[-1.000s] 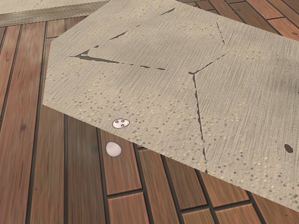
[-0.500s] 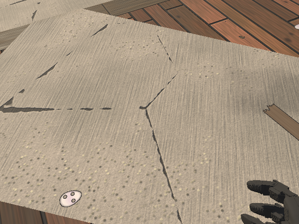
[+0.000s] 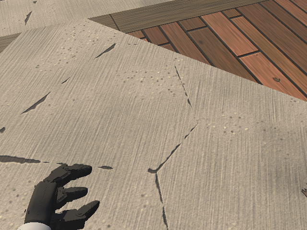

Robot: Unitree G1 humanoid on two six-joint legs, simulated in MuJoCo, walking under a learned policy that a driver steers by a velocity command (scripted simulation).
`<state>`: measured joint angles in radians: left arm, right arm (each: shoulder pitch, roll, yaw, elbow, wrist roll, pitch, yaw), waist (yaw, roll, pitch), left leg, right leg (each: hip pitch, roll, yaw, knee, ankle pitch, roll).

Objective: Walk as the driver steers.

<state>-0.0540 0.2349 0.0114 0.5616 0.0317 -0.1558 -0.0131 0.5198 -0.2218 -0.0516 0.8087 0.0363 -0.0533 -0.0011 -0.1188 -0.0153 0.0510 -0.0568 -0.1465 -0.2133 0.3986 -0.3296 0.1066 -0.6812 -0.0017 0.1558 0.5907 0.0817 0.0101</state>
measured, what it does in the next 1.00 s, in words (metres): walks ahead, turning left: right foot, then left foot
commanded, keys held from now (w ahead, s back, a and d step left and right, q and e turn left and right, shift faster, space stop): q+shift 0.18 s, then w+q+shift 0.18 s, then w+shift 0.24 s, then w+e+shift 0.40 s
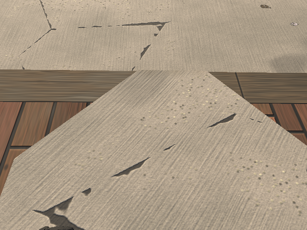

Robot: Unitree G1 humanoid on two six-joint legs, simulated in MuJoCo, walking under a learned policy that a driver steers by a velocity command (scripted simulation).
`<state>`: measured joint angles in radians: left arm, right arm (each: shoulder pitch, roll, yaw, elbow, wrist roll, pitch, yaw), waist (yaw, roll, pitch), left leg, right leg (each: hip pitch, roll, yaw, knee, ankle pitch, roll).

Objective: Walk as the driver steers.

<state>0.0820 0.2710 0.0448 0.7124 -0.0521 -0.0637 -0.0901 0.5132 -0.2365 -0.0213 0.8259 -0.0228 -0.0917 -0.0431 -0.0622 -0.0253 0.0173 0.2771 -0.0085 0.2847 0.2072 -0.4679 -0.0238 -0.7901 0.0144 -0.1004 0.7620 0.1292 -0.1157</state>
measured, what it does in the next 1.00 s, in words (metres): walks ahead, turning right: right foot, then left foot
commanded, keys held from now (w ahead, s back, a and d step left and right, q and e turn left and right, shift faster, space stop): w+e+shift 0.28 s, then w+shift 0.50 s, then w+q+shift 0.22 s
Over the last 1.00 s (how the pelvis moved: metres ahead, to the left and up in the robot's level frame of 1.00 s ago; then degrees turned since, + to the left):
0.49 0.22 -0.03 19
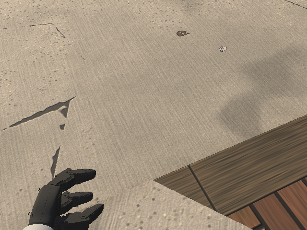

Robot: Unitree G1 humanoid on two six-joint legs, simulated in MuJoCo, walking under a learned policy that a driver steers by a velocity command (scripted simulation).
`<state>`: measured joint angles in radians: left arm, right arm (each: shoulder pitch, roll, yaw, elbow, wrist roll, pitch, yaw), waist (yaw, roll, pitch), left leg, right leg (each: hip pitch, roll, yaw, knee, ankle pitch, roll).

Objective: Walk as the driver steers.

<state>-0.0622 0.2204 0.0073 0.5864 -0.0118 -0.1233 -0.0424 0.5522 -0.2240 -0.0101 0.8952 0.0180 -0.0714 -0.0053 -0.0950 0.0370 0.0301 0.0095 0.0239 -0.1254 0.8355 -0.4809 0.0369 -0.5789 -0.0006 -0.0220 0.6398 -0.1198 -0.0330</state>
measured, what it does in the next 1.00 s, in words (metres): goes down, turning left: left foot, then right foot 0.11 m lower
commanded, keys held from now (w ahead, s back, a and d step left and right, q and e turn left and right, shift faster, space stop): w+q+shift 0.52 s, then q+shift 0.06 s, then shift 0.06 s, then e+shift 0.36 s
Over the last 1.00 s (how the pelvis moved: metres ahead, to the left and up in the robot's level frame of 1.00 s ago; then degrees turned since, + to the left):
0.85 -0.18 -0.01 -21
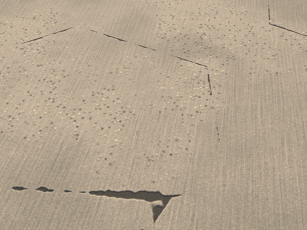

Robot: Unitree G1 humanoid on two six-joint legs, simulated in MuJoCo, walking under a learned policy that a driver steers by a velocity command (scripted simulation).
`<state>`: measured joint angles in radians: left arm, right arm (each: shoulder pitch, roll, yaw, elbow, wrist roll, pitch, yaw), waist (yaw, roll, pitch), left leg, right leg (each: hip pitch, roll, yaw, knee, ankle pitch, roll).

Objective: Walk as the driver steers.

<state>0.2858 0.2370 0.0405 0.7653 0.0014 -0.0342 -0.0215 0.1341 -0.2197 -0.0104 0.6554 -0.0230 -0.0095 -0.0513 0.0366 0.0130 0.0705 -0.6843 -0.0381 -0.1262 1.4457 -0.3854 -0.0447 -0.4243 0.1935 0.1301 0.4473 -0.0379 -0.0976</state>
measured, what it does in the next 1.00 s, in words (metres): walks ahead, turning right: left foot, then right foot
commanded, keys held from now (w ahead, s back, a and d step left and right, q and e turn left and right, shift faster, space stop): e+shift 0.30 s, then shift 0.44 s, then w+shift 0.18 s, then w+q+shift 0.08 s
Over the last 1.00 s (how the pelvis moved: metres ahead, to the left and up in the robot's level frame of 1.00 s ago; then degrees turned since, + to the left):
0.78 0.17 -0.09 28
